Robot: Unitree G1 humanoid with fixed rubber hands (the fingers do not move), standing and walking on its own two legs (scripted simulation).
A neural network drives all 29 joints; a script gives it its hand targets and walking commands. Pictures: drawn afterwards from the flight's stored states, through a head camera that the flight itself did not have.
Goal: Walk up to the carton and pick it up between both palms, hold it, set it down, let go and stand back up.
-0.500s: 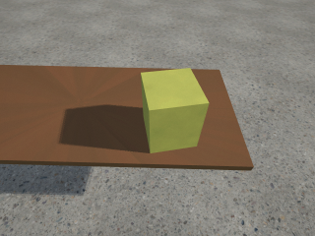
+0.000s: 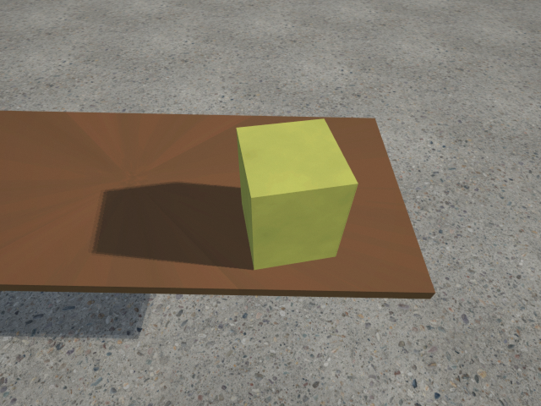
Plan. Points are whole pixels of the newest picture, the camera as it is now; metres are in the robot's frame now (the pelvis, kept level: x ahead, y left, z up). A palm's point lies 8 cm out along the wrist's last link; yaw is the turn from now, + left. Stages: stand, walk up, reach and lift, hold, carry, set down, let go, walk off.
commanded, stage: stand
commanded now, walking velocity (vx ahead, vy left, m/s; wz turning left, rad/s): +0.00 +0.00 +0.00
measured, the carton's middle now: (288, 195) +0.56 -0.04 -0.08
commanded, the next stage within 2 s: none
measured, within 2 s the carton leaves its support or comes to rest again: neither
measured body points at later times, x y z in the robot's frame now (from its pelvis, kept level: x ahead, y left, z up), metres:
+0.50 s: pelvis +0.03 +0.01 +0.00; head +0.03 +0.01 +0.45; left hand +0.08 +0.29 -0.14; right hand +0.09 -0.28 -0.13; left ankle +0.03 +0.11 -0.74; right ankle +0.02 -0.12 -0.74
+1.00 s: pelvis +0.04 +0.01 +0.00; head +0.04 +0.02 +0.45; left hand +0.08 +0.29 -0.14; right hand +0.10 -0.28 -0.13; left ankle +0.03 +0.11 -0.74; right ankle +0.02 -0.12 -0.74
